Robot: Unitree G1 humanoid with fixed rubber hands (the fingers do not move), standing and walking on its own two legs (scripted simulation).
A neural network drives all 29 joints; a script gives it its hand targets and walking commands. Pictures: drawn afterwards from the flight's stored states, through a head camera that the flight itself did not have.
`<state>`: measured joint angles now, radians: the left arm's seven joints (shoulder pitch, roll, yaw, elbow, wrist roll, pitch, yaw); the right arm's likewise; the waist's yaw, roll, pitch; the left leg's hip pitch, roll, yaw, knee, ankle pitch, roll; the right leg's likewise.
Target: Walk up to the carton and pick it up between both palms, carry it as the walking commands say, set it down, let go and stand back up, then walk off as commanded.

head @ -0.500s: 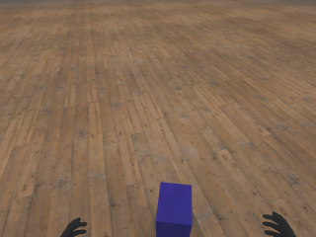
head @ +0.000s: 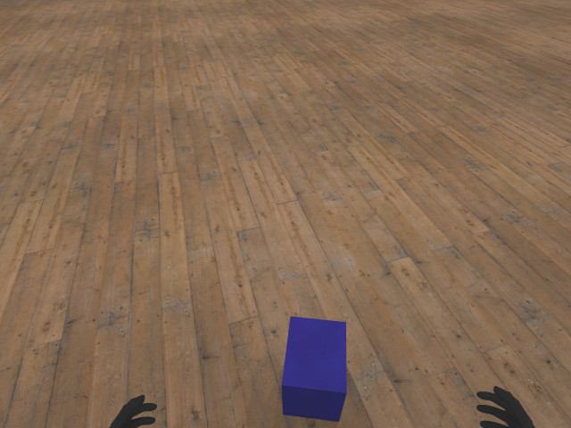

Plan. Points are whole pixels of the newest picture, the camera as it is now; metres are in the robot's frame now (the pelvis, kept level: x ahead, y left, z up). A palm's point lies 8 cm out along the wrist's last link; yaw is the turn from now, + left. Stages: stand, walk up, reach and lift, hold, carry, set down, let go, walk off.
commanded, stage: walk off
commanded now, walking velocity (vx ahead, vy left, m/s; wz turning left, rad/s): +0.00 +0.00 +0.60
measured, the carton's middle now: (314, 368) +0.51 -0.05 -0.65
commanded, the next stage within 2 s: none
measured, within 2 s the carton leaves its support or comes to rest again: neither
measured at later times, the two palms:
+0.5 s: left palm out of the picture +0.11 +0.28 -0.11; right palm out of the picture +0.12 -0.24 -0.07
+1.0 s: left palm out of the picture +0.17 +0.29 -0.11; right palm (435, 342) +0.29 -0.22 -0.07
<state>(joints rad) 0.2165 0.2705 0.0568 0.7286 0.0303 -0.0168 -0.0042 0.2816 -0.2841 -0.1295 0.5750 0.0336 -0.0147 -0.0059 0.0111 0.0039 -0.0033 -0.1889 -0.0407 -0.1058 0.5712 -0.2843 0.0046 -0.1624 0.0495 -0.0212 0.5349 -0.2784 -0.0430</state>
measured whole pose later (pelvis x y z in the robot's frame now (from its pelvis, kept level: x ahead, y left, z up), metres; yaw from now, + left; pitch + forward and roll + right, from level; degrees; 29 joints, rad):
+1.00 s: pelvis +0.13 +0.03 +0.00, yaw +2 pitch -2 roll -1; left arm 0.34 0.27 0.01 0.75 0.03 -0.03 -0.02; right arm 0.27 -0.22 -0.13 0.59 0.03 0.00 0.05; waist 0.09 0.00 0.01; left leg -0.52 0.06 -0.09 0.95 -0.28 -0.03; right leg -0.02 0.00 -0.03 0.44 -0.38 0.00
